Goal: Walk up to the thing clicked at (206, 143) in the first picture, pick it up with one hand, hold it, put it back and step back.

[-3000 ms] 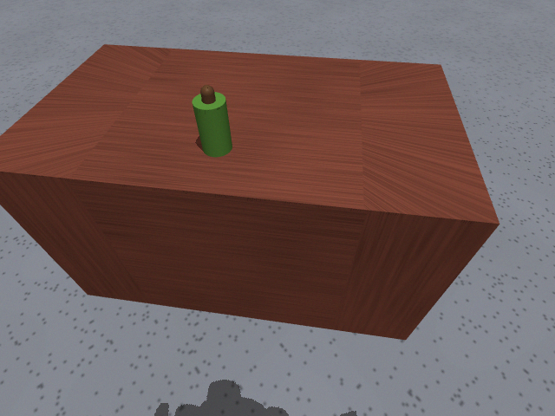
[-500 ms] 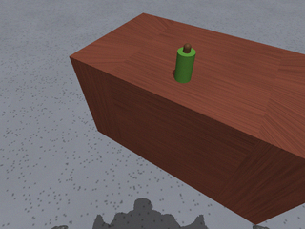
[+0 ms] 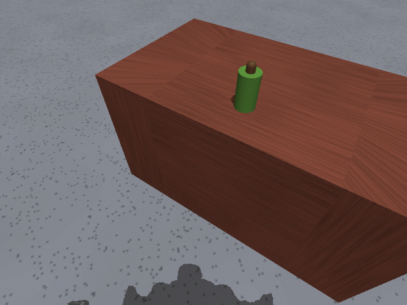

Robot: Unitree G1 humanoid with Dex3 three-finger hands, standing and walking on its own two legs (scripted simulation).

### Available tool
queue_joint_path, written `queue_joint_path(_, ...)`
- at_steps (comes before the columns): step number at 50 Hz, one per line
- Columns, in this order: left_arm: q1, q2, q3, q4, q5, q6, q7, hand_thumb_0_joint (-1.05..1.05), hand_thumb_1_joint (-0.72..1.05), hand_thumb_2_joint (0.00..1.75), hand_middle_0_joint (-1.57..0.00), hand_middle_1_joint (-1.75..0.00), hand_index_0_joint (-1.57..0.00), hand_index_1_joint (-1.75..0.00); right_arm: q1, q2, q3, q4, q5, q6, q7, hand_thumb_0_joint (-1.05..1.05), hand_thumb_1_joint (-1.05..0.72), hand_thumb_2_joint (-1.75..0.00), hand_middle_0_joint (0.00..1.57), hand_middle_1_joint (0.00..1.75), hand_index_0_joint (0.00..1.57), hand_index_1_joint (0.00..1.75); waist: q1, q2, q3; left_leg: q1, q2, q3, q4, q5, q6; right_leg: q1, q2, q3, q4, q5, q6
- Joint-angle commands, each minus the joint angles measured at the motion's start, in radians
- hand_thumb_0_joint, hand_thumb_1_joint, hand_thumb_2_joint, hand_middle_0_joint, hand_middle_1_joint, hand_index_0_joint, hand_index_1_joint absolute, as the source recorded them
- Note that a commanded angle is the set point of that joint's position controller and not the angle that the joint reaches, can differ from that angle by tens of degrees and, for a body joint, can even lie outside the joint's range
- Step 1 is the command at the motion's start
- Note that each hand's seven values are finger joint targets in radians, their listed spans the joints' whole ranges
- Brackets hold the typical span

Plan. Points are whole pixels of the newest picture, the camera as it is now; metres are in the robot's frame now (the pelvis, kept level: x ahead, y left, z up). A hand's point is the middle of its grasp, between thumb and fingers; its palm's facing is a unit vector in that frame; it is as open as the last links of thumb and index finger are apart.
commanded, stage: walk up
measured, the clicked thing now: (248, 85) +0.76 -0.10 +0.01
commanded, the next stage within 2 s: stand in 0.34 s
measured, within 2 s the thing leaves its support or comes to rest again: neither
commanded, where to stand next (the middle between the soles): +0.04 +0.01 m, yaw -3 degrees
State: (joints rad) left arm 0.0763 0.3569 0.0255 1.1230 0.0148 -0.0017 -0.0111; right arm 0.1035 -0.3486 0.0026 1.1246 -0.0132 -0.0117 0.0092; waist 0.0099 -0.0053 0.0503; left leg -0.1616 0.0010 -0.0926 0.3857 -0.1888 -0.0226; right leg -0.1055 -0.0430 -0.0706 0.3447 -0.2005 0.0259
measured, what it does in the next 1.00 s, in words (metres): stands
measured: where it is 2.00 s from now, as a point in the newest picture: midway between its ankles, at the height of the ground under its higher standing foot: outside the picture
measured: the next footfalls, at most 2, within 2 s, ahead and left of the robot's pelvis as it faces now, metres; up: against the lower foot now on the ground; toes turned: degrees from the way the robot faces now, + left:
none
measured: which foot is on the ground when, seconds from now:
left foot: down 0.00-1.00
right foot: down 0.00-1.00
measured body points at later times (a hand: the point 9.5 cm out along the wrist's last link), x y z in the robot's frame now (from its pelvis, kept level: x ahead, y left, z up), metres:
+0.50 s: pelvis +0.00 +0.00 +0.00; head +0.02 +0.00 +0.45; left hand +0.08 +0.30 -0.13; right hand +0.10 -0.30 -0.13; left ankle +0.02 +0.13 -0.75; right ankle -0.01 -0.13 -0.75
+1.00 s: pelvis +0.00 -0.01 +0.00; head +0.01 +0.00 +0.45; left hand +0.08 +0.30 -0.13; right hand +0.07 -0.31 -0.13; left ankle +0.02 +0.13 -0.75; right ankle -0.01 -0.13 -0.75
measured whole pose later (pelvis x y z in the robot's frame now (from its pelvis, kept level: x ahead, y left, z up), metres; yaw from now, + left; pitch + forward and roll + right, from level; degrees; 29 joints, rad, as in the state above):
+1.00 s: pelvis +0.00 -0.01 +0.00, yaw -1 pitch -2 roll +0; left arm 0.12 0.36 0.00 1.11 0.01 -0.01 -0.01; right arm 0.12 -0.36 0.01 1.12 -0.01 -0.01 0.01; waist 0.01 0.00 0.05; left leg -0.14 0.01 -0.07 0.35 -0.18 -0.03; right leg -0.10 -0.04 -0.05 0.33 -0.20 0.02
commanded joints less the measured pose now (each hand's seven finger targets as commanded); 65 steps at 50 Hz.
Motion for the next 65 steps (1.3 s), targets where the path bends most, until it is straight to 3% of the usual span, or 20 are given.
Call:
queue_joint_path(1,-0.048,0.206,0.047,-0.06,-0.005,-0.021,0.01,0.0,0.9,0.9,-0.2,-0.3,-0.2,-0.3,-0.059,-0.211,-0.043,-0.066,0.006,-0.021,-0.018,0.0,-0.9,-0.9,0.2,0.3,0.2,0.3,0.003,0.036,-0.083,-0.04,0.094,-0.063,-0.075,0.136,0.042,0.062,-0.09,0.074,-0.053,0.044,-0.043)
queue_joint_path(16,-0.045,0.204,0.05,-0.057,-0.002,-0.019,0.012,0.0,0.9,0.9,-0.2,-0.3,-0.2,-0.3,-0.048,-0.21,-0.043,-0.064,0.007,-0.018,-0.021,0.0,-0.9,-0.9,0.2,0.3,0.2,0.3,-0.002,0.004,-0.099,-0.027,0.093,-0.058,-0.054,0.209,0.045,0.08,-0.096,0.062,-0.047,0.105,-0.04)
queue_joint_path(18,-0.008,0.201,0.037,-0.052,-0.003,-0.022,0.016,0.0,0.9,0.9,-0.2,-0.3,-0.2,-0.3,-0.046,-0.216,-0.042,-0.067,0.002,-0.019,-0.024,0.0,-0.9,-0.9,0.2,0.3,0.2,0.3,0.003,0.018,-0.09,0.028,0.109,-0.053,-0.051,0.271,0.038,0.045,-0.103,0.078,-0.053,0.141,-0.037)
queue_joint_path(27,-0.008,0.209,0.029,-0.057,-0.003,-0.025,0.015,0.0,0.9,0.9,-0.2,-0.3,-0.2,-0.3,-0.044,-0.216,-0.041,-0.074,0.003,-0.016,-0.019,0.0,-0.9,-0.9,0.2,0.3,0.2,0.3,-0.002,0.003,-0.084,0.021,0.107,-0.044,-0.073,0.193,0.037,0.04,-0.099,0.085,-0.068,0.088,-0.037)
queue_joint_path(49,0.011,0.216,0.018,-0.066,-0.007,-0.026,0.014,0.0,0.9,0.9,-0.2,-0.3,-0.2,-0.3,-0.021,-0.216,-0.034,-0.061,0.005,-0.017,-0.015,0.0,-0.9,-0.9,0.2,0.3,0.2,0.3,-0.002,0.007,-0.068,0.014,0.111,-0.04,-0.092,0.18,0.032,0.036,-0.097,0.098,-0.063,0.084,-0.044)
queue_joint_path(54,0.013,0.221,0.02,-0.069,-0.006,-0.027,0.015,0.0,0.9,0.9,-0.2,-0.3,-0.2,-0.3,-0.028,-0.223,-0.034,-0.065,0.005,-0.019,-0.018,0.0,-0.9,-0.9,0.2,0.3,0.2,0.3,0.002,0.011,-0.088,0.035,0.115,-0.035,-0.084,0.214,0.034,0.04,-0.099,0.101,-0.054,0.133,-0.04)
queue_joint_path(60,0.012,0.222,0.017,-0.064,-0.006,-0.024,0.015,0.0,0.9,0.9,-0.2,-0.3,-0.2,-0.3,-0.02,-0.22,-0.034,-0.057,0.005,-0.015,-0.016,0.0,-0.9,-0.9,0.2,0.3,0.2,0.3,-0.006,0.002,-0.043,0.02,0.109,-0.036,-0.101,0.127,0.03,0.0,-0.092,0.105,-0.073,0.045,-0.044)
queue_joint_path(65,0.011,0.224,0.018,-0.069,-0.005,-0.025,0.014,0.0,0.9,0.9,-0.2,-0.3,-0.2,-0.3,-0.018,-0.22,-0.035,-0.06,0.003,-0.015,-0.015,0.0,-0.9,-0.9,0.2,0.3,0.2,0.3,-0.005,0.005,-0.055,0.014,0.108,-0.033,-0.1,0.122,0.032,0.012,-0.095,0.11,-0.071,0.055,-0.045)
